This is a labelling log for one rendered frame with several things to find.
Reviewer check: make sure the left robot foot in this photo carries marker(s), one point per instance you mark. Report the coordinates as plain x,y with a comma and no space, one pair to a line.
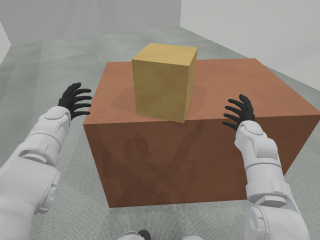
144,233

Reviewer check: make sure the right robot forearm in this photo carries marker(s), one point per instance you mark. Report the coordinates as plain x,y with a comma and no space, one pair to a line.
266,185

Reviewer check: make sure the right robot hand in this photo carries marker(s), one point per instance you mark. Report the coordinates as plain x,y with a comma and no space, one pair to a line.
245,115

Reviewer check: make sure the right robot upper arm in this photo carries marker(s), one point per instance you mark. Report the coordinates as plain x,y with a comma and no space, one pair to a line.
272,223

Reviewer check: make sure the left robot forearm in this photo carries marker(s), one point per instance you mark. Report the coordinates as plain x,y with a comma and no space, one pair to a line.
44,142

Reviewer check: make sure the carton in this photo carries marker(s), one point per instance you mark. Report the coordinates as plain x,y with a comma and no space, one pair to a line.
163,77

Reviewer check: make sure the left robot hand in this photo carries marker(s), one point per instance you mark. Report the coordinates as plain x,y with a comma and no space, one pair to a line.
69,98

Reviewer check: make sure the pedestal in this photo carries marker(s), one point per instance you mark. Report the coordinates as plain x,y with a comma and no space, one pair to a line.
147,161

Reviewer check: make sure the left robot shin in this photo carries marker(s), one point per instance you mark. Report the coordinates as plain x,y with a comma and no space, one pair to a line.
132,232

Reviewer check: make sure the left robot upper arm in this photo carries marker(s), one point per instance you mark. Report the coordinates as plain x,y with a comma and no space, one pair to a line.
28,188

